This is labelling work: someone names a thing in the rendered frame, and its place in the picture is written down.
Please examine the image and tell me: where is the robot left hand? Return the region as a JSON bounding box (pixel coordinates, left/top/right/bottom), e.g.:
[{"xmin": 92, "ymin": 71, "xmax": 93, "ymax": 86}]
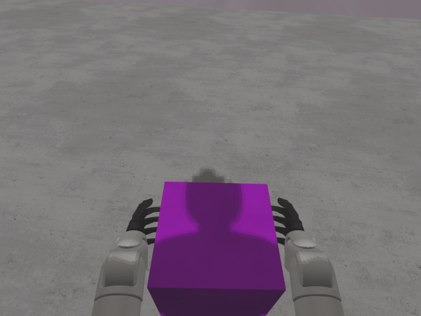
[{"xmin": 126, "ymin": 199, "xmax": 160, "ymax": 245}]

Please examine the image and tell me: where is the robot right hand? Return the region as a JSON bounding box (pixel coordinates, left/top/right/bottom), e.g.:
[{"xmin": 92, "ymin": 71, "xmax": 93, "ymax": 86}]
[{"xmin": 271, "ymin": 197, "xmax": 304, "ymax": 245}]

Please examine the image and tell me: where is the robot right forearm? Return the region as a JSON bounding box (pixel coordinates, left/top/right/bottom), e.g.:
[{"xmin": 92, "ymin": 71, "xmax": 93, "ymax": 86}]
[{"xmin": 284, "ymin": 230, "xmax": 344, "ymax": 316}]

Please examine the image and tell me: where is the robot left forearm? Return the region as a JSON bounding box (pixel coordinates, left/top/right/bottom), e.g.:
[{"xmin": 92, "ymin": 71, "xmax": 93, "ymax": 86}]
[{"xmin": 91, "ymin": 230, "xmax": 148, "ymax": 316}]

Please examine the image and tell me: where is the carton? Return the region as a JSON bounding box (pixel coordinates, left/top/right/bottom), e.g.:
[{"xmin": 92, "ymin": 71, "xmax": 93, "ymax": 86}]
[{"xmin": 147, "ymin": 182, "xmax": 286, "ymax": 316}]

